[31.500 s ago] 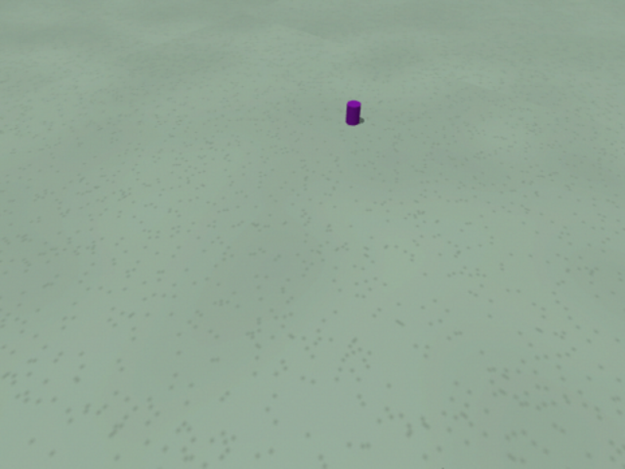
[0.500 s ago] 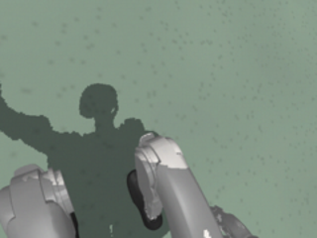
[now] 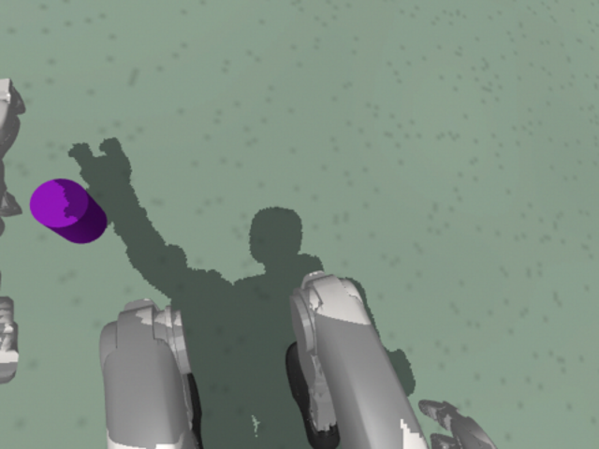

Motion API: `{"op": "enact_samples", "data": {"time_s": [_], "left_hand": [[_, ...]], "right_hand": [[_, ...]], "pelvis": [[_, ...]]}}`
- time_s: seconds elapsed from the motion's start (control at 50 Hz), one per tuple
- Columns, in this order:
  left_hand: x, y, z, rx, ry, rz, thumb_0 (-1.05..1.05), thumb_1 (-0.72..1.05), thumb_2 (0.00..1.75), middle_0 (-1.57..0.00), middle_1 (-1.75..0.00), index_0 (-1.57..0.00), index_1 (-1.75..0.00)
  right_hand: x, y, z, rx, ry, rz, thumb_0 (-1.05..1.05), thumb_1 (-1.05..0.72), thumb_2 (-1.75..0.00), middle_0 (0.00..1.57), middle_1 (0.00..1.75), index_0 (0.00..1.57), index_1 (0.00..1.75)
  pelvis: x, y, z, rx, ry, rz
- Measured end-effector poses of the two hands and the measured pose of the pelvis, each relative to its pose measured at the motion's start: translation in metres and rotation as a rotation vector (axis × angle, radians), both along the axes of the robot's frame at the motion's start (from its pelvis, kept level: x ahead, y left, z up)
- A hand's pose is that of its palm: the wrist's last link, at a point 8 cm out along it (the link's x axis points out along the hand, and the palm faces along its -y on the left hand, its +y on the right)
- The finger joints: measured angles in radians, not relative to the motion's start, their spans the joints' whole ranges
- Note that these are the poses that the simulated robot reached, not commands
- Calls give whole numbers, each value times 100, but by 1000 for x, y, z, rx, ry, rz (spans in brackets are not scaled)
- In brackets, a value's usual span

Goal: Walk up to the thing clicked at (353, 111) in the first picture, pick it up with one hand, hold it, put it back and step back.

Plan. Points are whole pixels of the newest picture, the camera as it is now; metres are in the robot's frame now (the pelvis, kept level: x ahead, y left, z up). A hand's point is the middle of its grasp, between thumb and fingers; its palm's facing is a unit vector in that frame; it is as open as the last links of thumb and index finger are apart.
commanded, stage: withdraw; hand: left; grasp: from above
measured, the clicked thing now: (72, 213) +0.50 +0.30 -0.31
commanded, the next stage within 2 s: home in 0.44 s
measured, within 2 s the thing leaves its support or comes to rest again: neither
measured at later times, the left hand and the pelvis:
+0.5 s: hand (24, 185) +0.50 +0.32 -0.17, palm faces -0.40 -0.05 -0.92, open 13.7 cm; pelvis -0.01 +0.00 -0.03, yaw +0 degrees
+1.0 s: hand out of the picture +0.39 +0.30 -0.01, palm faces -0.32 -0.48 -0.82, open 8.7 cm; pelvis +0.00 +0.00 +0.10, yaw +4 degrees
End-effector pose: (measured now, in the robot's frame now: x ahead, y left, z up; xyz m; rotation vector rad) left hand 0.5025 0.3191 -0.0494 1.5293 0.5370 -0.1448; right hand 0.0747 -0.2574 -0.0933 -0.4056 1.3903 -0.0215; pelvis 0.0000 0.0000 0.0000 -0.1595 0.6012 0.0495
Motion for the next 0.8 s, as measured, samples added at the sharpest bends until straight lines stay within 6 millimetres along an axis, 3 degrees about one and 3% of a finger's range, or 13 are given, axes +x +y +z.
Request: {"op": "enact_samples", "data": {"time_s": [0.08,0.16,0.34,0.48,0.56,0.64,0.72,0.8], "left_hand": [[-3,-6,15,-27,32,-29,0,-52,100,-10,-99,-9,-100],[-9,-11,12,-43,59,-55,0,-50,99,-11,-98,-10,-99],[-21,-15,-39,-49,88,-94,0,-46,96,-13,-96,-13,-96],[-7,-6,-64,-32,-7,-71,0,-45,95,-15,-95,-15,-95],[4,0,-53,-2,-69,-42,0,-43,94,-16,-93,-17,-93],[6,2,-33,3,-63,-4,0,-38,92,-19,-88,-19,-88],[-5,0,-13,-30,-18,12,0,-24,90,-22,-76,-21,-76],[-29,-4,16,-125,-16,31,0,-2,84,-22,-59,-21,-60]], "right_hand": [[-4,-5,16,-32,4,-2,0,-91,-90,20,30,21,30],[-14,-11,28,-72,23,-3,0,-90,-90,20,30,21,30],[-45,-16,21,-122,93,-2,0,-90,-90,20,30,21,30],[-58,-7,-5,-106,126,-6,0,-90,-89,20,30,21,30],[-54,3,-16,-68,122,-31,0,-90,-89,20,30,21,30],[-45,11,-17,-29,104,-55,0,-90,-89,21,30,21,30],[-32,15,-7,1,79,-75,0,-89,-89,21,30,21,30],[-16,12,12,17,50,-84,0,-89,-89,21,30,21,30]], "pelvis": [[-4,0,13,5,-1,7],[-7,0,19,7,-4,11],[-13,0,0,4,-13,8],[-12,0,-26,-2,-20,3],[-9,0,-29,2,-6,2],[-6,0,-20,4,9,2],[-3,2,-1,5,21,7],[0,3,23,12,31,17]]}}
